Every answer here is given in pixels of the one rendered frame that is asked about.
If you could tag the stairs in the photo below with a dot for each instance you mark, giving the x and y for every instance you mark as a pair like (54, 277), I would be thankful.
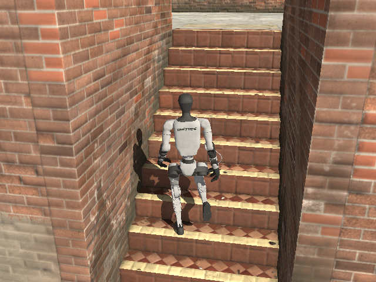
(234, 80)

